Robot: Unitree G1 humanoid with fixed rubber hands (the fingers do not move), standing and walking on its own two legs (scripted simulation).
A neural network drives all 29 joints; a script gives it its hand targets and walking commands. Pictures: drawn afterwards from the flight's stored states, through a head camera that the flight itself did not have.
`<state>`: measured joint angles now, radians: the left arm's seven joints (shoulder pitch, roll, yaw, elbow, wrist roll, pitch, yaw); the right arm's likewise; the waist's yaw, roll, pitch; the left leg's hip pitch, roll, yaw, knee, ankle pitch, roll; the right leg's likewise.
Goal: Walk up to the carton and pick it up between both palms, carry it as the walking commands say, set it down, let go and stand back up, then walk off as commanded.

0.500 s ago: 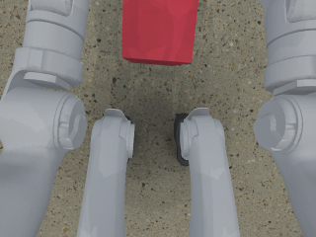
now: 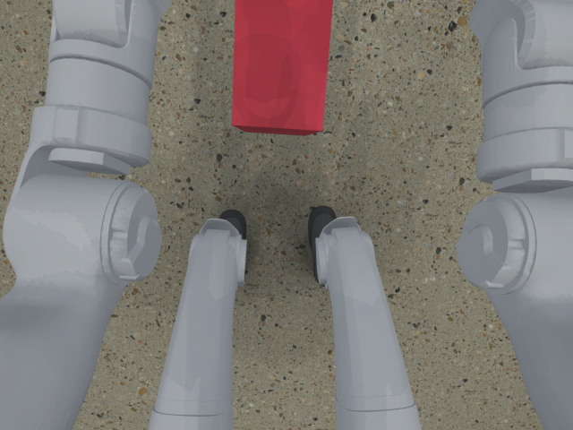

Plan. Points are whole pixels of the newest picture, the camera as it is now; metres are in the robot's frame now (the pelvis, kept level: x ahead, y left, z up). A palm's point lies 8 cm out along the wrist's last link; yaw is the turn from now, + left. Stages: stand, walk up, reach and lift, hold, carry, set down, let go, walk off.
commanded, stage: set down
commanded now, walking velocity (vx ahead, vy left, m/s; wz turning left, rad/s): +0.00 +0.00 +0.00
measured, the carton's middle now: (280, 54) +0.57 -0.01 -0.47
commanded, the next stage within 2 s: let go in 0.18 s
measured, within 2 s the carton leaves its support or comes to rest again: neither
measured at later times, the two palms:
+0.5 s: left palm out of the picture +0.56 +0.13 -0.02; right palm out of the picture +0.54 -0.19 -0.01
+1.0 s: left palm out of the picture +0.35 +0.23 +0.06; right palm out of the picture +0.34 -0.21 +0.07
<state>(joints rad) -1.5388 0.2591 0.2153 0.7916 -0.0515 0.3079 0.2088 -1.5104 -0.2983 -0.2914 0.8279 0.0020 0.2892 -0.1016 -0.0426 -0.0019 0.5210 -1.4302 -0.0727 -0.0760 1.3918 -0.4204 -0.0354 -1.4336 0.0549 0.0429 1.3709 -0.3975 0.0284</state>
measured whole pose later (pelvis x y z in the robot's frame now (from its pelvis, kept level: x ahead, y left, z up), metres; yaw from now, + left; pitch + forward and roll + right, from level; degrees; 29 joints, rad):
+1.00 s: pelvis +0.10 +0.02 +0.15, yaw +0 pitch +13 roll -2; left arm -0.09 0.16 0.07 0.54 0.08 0.07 0.02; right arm -0.08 -0.12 -0.19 0.56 -0.12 0.06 0.05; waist -0.02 0.00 0.00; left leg -0.60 -0.04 -0.09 0.66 -0.29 0.01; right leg -0.58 0.03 0.06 0.58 -0.24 0.02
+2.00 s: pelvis +0.15 +0.00 +0.16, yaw +0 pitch -1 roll +0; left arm 0.20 0.33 0.04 0.70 0.07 0.02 0.01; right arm 0.20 -0.27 -0.13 0.73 -0.12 0.04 0.01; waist -0.02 0.00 -0.01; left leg -0.17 -0.04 -0.09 0.52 -0.33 0.01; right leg -0.19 0.03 0.06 0.52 -0.32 0.00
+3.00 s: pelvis +0.12 +0.01 +0.16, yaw +0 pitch -3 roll -1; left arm 0.20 0.35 0.04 0.92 0.07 0.01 0.02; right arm 0.20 -0.27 -0.13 0.94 -0.12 0.01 0.00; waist -0.02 0.00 0.00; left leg -0.17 -0.04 -0.09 0.52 -0.30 0.01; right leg -0.17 0.03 0.06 0.49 -0.27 0.00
